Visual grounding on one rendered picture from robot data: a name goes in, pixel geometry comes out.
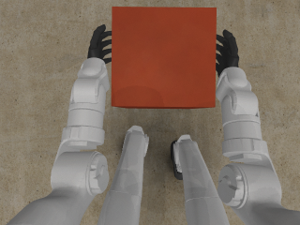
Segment robot right hand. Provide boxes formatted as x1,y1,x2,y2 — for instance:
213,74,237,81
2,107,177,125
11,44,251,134
216,29,239,77

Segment robot right foot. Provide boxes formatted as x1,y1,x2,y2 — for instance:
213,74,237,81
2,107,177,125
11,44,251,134
171,140,183,180

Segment robot left forearm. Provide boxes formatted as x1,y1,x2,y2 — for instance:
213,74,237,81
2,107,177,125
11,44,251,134
51,57,110,187

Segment right robot shin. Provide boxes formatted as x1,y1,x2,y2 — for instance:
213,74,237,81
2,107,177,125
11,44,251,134
176,134,198,172

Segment left robot upper arm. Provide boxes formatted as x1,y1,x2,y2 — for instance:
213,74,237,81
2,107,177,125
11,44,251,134
6,151,110,225

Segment robot right forearm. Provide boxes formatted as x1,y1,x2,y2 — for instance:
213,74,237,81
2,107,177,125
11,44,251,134
216,67,282,198

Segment carton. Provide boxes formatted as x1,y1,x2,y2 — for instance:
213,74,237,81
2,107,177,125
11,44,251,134
111,7,217,110

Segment right robot upper arm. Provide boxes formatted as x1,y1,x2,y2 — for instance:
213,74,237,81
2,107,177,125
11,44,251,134
217,162,300,225

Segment robot left hand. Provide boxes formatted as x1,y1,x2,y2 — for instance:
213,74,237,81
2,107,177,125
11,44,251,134
87,24,112,64

